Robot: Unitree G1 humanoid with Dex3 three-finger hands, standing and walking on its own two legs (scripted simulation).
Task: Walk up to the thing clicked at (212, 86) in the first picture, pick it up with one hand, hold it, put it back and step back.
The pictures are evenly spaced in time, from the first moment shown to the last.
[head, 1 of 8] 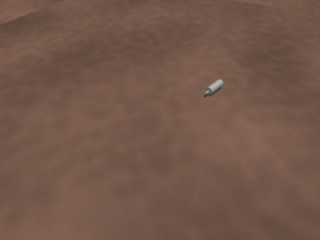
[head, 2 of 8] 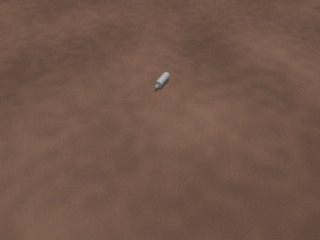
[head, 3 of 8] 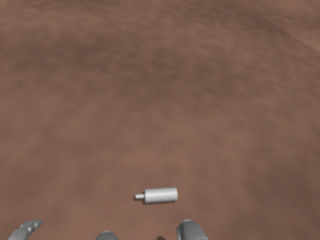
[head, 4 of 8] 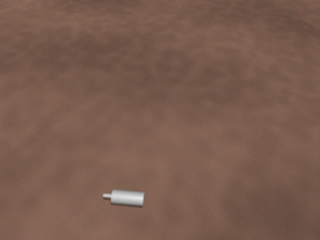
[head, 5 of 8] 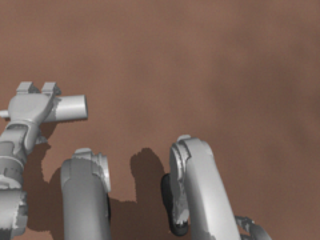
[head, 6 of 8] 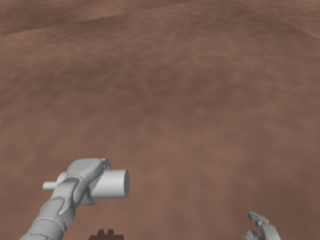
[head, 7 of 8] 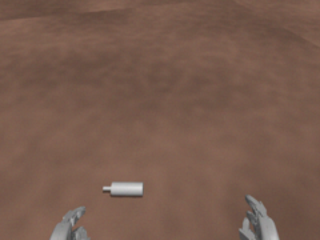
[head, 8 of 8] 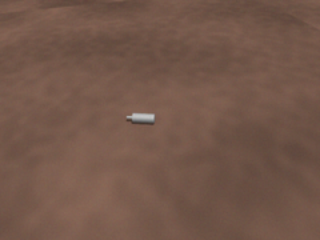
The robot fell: no
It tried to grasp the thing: yes
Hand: left
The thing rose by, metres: 0.69
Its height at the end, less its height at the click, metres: +0.00
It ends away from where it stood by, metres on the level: 0.13
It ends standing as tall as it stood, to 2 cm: yes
